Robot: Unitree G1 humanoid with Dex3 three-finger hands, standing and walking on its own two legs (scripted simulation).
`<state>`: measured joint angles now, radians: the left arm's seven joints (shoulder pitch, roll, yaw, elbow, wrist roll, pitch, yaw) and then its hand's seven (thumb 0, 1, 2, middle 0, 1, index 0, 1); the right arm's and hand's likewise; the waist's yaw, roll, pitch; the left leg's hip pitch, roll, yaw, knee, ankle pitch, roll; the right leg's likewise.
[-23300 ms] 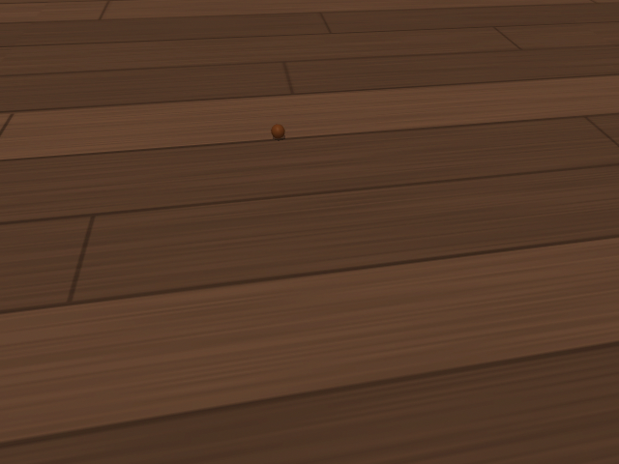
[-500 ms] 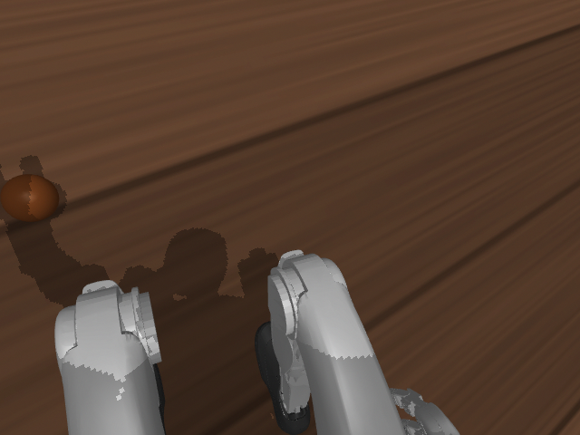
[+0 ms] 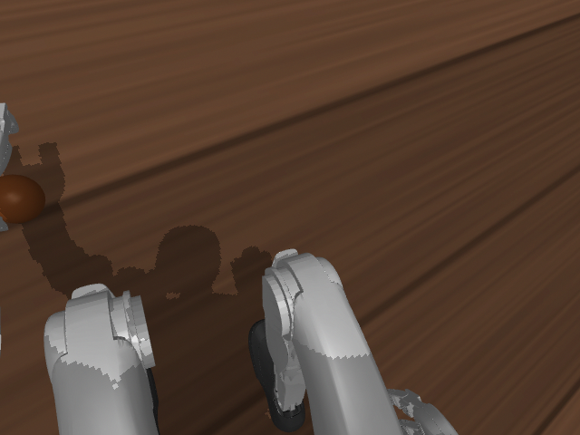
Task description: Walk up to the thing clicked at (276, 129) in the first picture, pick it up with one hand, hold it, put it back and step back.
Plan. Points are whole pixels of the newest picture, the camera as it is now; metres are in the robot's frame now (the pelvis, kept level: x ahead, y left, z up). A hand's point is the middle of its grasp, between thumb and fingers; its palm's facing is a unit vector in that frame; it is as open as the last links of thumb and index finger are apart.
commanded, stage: approach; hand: left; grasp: from above
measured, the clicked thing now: (15, 199) +0.48 +0.30 -0.29
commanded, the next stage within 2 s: close in in 0.28 s
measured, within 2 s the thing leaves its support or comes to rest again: neither
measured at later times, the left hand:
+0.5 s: hand out of the picture +0.45 +0.32 -0.18, palm faces -0.48 -0.10 -0.87, open 14.2 cm
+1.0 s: hand (2, 195) +0.47 +0.30 -0.23, palm faces -0.43 -0.11 -0.90, open 14.0 cm
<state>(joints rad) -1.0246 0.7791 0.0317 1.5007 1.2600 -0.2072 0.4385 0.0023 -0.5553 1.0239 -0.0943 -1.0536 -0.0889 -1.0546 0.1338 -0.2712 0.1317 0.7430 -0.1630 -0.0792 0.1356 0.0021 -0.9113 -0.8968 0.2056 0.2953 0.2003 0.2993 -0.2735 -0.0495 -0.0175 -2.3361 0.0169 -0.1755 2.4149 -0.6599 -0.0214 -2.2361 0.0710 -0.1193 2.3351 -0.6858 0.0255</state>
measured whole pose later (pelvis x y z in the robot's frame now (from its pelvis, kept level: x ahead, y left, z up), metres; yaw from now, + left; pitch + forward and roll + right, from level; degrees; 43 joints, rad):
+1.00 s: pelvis +0.00 +0.00 -0.02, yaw -3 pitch +30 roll -11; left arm -1.05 0.89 0.12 1.66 1.26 -0.17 0.54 0.00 -0.53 1.05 -0.09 -1.02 -0.08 -1.03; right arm 0.14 -0.29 0.21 0.71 -0.21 -0.15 0.18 0.00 -0.90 -0.90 0.20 0.30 0.20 0.30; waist -0.35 -0.09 0.07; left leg -2.36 0.03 -0.21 2.49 -0.67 -0.01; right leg -2.26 0.09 -0.14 2.38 -0.68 0.04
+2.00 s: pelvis +0.00 +0.01 -0.02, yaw -5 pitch +27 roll -14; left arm -1.04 1.00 0.12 1.73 1.25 -0.21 0.62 0.00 -0.29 0.94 -0.22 -1.04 -0.23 -1.01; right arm 0.11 -0.33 0.30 0.69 -0.26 -0.24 0.25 0.00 -0.90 -0.90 0.20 0.30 0.20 0.30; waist -0.38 -0.15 0.17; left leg -2.34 0.03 -0.27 2.54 -0.70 -0.02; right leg -2.22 0.11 -0.19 2.38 -0.68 0.05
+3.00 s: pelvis +0.00 +0.01 -0.02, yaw -6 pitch +26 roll -14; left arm -1.05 1.03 0.08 1.74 1.21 -0.21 0.62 0.00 0.04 0.56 -0.54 -0.77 -0.62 -0.72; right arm 0.10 -0.34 0.34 0.66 -0.26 -0.25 0.24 0.00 -0.91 -0.90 0.20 0.29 0.20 0.30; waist -0.38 -0.16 0.19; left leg -2.32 0.04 -0.29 2.53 -0.69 -0.02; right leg -2.20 0.12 -0.20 2.36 -0.66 0.05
